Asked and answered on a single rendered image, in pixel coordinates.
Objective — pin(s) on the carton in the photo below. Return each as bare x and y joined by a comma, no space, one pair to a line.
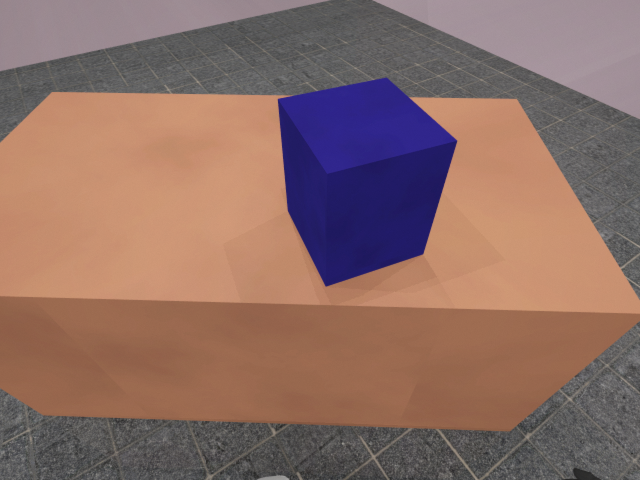
364,169

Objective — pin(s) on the pedestal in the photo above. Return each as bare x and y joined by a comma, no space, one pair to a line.
150,269

